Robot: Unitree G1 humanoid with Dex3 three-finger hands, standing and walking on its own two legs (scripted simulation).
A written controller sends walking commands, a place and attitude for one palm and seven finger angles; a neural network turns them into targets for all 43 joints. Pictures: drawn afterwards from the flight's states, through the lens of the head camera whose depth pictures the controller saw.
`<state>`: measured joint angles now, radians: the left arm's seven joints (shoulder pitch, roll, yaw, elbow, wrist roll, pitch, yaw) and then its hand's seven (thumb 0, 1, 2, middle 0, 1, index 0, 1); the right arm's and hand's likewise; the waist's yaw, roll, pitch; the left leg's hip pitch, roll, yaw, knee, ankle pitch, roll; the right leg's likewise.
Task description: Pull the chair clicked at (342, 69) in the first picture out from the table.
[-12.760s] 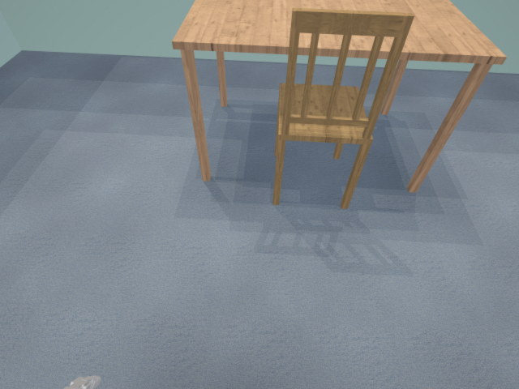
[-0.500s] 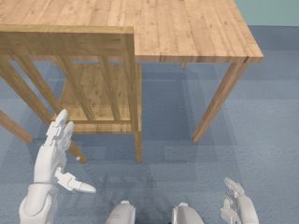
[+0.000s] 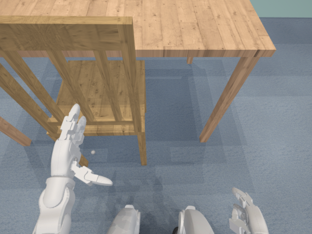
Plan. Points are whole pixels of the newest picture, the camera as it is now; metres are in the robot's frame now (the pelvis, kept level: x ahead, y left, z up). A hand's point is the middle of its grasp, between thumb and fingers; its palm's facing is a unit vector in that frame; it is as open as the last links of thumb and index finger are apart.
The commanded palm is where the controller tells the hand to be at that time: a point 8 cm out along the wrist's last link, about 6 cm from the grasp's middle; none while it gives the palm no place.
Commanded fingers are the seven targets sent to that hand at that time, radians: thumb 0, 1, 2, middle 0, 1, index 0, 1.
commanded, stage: aim the fingers beside a spindle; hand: left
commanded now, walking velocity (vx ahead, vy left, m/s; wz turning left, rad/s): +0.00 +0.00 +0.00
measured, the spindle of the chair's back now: (76, 91) +0.48 +0.26 +0.02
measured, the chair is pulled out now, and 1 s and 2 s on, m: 0.00 0.00 0.00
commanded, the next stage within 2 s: push the fingers through the gap in 1.20 s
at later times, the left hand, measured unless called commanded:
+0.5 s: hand (110, 145) +0.33 +0.14 +0.01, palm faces +0.03 -1.00 -0.01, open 16.9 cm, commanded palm +0.31 +0.18 +0.02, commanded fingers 0.00 -0.50 0.30 -0.06 -0.08 -0.06 -0.08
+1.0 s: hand (110, 142) +0.34 +0.14 +0.01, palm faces +0.05 -1.00 -0.01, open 16.9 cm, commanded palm +0.31 +0.18 +0.01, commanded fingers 0.00 -0.50 0.30 -0.06 -0.08 -0.06 -0.08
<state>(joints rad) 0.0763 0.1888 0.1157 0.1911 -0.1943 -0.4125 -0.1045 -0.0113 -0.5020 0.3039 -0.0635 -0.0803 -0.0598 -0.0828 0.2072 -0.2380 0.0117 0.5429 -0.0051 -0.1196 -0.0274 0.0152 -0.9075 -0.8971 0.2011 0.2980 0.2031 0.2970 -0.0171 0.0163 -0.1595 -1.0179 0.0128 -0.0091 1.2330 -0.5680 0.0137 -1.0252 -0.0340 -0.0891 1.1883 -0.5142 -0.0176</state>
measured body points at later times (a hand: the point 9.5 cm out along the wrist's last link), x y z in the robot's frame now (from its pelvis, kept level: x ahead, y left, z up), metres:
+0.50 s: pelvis +0.00 +0.00 -0.01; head +0.11 +0.01 +0.42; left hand +0.32 +0.19 +0.01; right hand +0.16 -0.24 -0.12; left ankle +0.01 +0.11 -0.63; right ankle +0.03 -0.11 -0.63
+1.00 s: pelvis +0.00 +0.00 -0.01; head +0.11 +0.01 +0.42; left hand +0.33 +0.19 +0.01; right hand +0.15 -0.24 -0.12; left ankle +0.01 +0.11 -0.63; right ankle +0.03 -0.11 -0.63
